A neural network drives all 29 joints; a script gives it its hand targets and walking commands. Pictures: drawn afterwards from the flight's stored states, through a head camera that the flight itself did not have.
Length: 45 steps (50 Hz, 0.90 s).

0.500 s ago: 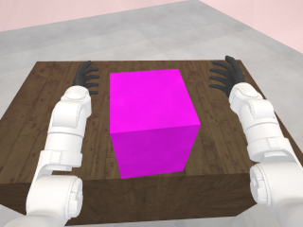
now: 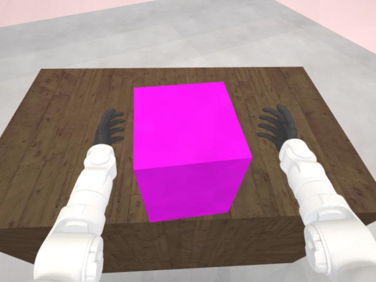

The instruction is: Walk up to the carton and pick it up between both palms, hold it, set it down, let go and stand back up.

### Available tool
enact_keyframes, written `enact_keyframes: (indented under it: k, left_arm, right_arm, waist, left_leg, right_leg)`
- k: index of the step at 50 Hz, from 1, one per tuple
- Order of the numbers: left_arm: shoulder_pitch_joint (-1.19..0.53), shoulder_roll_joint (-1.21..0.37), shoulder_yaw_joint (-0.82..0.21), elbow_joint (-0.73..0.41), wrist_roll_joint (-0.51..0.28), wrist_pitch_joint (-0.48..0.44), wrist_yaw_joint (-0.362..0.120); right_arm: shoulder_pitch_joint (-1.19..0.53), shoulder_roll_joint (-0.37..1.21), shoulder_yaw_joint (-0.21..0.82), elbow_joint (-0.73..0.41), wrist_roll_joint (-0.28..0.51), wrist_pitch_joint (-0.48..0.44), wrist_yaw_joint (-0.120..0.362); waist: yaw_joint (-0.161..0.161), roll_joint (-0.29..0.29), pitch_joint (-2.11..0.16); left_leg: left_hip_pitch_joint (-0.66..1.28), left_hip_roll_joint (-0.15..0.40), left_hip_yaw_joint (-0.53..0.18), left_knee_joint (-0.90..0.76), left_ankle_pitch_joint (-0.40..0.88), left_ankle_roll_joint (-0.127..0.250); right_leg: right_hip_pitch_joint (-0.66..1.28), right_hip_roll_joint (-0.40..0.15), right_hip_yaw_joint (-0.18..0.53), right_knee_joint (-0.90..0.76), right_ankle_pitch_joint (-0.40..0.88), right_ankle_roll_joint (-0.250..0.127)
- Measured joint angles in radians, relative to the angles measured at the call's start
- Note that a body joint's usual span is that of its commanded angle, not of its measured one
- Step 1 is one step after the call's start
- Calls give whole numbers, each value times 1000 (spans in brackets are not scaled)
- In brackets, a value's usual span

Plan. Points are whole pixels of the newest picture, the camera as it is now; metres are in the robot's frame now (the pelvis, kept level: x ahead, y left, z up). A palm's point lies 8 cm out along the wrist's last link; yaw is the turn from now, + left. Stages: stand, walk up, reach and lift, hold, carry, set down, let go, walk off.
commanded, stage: reach and lift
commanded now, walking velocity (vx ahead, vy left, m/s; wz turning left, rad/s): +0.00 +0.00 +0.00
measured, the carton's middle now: (185, 155) +0.38 +0.02 +0.03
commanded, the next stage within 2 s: none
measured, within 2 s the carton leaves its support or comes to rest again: neither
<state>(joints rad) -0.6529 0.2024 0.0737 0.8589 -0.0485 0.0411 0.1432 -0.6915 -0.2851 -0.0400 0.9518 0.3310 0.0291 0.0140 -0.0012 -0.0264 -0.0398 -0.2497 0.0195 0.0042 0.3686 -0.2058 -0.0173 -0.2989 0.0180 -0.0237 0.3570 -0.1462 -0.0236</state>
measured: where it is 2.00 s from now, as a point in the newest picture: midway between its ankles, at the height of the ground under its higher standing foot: outside the picture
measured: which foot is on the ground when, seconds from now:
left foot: down 0.00-1.00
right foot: down 0.00-1.00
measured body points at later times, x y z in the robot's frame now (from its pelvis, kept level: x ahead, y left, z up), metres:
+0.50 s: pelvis +0.01 +0.00 +0.00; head +0.05 +0.01 +0.45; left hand +0.42 +0.17 +0.06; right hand +0.43 -0.17 +0.06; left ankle -0.02 +0.13 -0.75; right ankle +0.02 -0.10 -0.75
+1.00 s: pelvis +0.00 +0.00 +0.00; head +0.03 +0.00 +0.45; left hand +0.40 +0.16 +0.07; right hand +0.41 -0.14 +0.06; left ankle -0.02 +0.13 -0.75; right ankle +0.02 -0.10 -0.75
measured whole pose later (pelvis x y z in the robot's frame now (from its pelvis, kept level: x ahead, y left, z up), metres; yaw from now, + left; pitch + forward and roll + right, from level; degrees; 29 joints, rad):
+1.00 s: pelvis +0.00 +0.00 +0.00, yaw +0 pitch +8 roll +0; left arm -0.59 0.04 0.13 0.71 -0.02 0.07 0.18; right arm -0.66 -0.10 0.00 0.91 0.15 -0.06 -0.09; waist 0.00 0.00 -0.08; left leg -0.31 0.02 0.00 0.38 -0.21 -0.02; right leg -0.35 0.02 -0.02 0.36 -0.14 -0.02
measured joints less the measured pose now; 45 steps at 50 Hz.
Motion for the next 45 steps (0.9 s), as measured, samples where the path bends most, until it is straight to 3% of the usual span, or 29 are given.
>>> enact_keyframes:
  k: [6, 18, 25, 30, 34, 45]
  left_arm:
    - [1, -29, 0, 28, 0, -82, -7]
    - [56, -59, 0, -64, 0, -87, -24]
    - [71, -95, 4, -94, 0, -86, -20]
    - [75, -112, 13, -114, 0, -76, -13]
    - [75, -117, 18, -118, 0, -50, -6]
    - [68, -147, 28, -158, 0, 26, 39]
  right_arm:
    - [11, 17, 8, 5, 0, -79, 0]
    - [15, 21, 39, 4, 0, -114, -7]
    - [26, 99, 40, -13, -26, -115, -10]
    - [28, 169, 40, -30, -91, -116, -31]
    - [28, 187, 39, -34, -127, -116, -76]
    - [29, 187, 39, -39, -151, -92, -101]
  waist:
    - [0, 15, -34]
    - [0, 26, -44]
    - [0, 26, -44]
    - [0, 26, -46]
    - [0, 26, -46]
    - [0, 26, -45]
  left_leg:
    - [-58, 0, 0, 11, -8, 0]
    - [-61, 0, 0, 12, -20, 0]
    - [-61, 0, 0, 12, -17, 0]
    - [-61, 0, 0, 12, -13, 0]
    - [-61, 0, 0, 13, -9, 0]
    - [-61, 0, 0, 14, -1, 0]
  right_leg:
    - [-53, 0, 0, 0, -1, 3]
    - [-56, 0, 0, 0, -13, 6]
    - [-56, 0, 0, 0, -10, 7]
    - [-56, 0, 0, 0, -5, 6]
    - [-55, 0, 0, 0, -1, 6]
    - [-55, 0, 0, 0, 6, 3]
